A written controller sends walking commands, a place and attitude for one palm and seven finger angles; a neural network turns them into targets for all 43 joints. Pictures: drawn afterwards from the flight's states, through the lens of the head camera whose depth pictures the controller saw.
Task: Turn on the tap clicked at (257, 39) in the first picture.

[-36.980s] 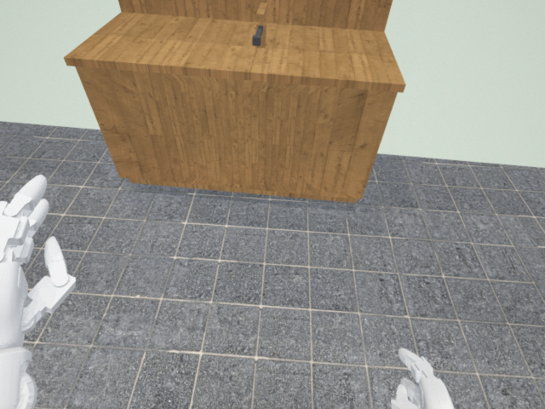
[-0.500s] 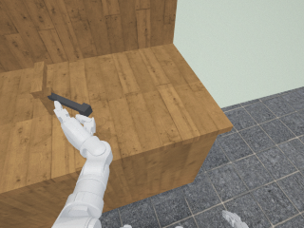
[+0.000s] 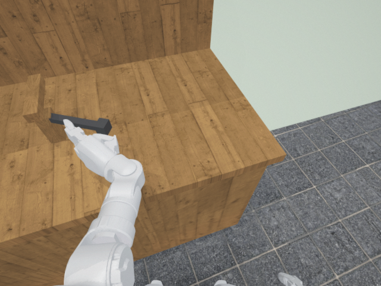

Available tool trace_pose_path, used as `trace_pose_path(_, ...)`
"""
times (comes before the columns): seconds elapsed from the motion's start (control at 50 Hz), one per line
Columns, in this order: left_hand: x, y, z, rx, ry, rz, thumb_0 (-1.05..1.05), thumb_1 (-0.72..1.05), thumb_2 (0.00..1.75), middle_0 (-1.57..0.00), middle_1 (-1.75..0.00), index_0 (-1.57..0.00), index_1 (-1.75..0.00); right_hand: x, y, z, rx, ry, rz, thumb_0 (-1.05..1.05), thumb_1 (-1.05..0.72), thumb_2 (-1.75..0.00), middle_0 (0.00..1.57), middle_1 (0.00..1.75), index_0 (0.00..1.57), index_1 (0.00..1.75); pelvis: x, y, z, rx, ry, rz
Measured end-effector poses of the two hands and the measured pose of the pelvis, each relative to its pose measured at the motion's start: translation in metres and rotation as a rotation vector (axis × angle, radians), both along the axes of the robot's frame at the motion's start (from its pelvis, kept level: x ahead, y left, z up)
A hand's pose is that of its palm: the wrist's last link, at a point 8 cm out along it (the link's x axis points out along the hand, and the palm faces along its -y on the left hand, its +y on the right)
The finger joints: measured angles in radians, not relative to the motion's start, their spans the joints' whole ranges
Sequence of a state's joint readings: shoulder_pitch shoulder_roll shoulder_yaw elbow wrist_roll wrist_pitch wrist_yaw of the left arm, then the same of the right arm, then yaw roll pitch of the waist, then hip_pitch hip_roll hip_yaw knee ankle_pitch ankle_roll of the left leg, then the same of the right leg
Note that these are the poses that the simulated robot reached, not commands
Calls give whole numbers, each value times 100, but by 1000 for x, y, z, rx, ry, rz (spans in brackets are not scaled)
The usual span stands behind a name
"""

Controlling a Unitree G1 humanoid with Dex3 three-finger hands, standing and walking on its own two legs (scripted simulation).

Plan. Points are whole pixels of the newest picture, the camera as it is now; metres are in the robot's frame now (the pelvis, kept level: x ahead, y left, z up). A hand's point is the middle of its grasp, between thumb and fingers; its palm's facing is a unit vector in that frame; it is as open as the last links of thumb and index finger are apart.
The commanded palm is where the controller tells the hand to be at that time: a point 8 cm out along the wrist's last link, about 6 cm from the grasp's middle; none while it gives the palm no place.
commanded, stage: push the lever round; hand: left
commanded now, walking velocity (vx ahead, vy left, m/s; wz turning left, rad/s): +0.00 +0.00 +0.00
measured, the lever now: (103, 126) +0.45 +0.20 +0.07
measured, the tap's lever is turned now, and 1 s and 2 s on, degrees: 59 80 80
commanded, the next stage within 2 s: lift the hand up off the lever in 0.48 s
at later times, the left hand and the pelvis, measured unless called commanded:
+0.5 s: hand (120, 131) +0.45 +0.17 +0.06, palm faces +0.82 -0.56 -0.13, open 8.1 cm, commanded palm +0.40 +0.18 +0.06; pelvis +0.00 +0.00 +0.00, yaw +0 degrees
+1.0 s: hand (113, 123) +0.46 +0.18 +0.07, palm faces +0.81 -0.57 -0.12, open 7.8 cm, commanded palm +0.40 +0.19 +0.08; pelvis +0.01 +0.01 +0.00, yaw -1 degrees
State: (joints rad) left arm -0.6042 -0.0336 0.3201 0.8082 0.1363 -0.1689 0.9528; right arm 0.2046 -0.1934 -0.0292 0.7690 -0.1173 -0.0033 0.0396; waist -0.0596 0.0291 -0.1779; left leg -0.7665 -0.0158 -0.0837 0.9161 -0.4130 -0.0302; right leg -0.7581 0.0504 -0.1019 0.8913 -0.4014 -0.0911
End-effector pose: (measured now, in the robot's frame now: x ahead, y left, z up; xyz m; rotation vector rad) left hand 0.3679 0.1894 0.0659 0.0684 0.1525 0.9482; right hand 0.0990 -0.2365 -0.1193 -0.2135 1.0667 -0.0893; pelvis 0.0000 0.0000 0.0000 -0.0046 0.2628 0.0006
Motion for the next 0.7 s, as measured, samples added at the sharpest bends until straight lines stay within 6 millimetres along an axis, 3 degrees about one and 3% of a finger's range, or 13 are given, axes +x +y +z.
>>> trace_pose_path(0.7, 35, -7, 4, 6, 1, 30, 1, 90, 90, -15, -15, -11, -14, -43, -11, -5, -10, 81, -67, 1, -91, -90, 20, 30, 20, 29, -2, -3, -3, 5, 47, -16)
